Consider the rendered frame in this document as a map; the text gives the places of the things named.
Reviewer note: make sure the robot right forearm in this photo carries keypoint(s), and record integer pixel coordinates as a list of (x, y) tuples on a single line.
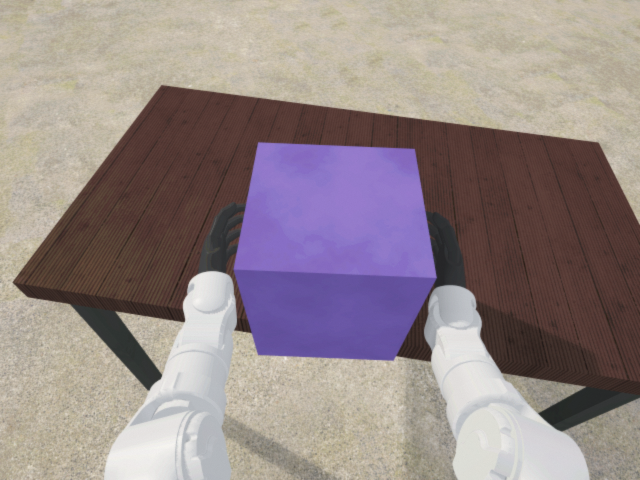
[(467, 375)]

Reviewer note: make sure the robot left hand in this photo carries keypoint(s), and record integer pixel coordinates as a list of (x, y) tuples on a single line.
[(216, 250)]

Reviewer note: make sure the carton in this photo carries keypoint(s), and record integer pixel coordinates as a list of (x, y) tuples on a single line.
[(334, 257)]

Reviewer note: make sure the robot left upper arm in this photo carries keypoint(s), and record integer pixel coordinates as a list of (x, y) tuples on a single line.
[(184, 446)]

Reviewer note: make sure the robot left forearm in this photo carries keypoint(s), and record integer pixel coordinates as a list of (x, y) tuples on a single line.
[(198, 365)]

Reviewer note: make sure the table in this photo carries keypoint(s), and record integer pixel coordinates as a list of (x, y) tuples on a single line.
[(549, 241)]

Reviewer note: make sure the robot right upper arm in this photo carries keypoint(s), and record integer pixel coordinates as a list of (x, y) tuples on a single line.
[(495, 443)]

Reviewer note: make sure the robot right hand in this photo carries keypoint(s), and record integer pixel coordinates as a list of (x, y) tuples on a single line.
[(447, 255)]

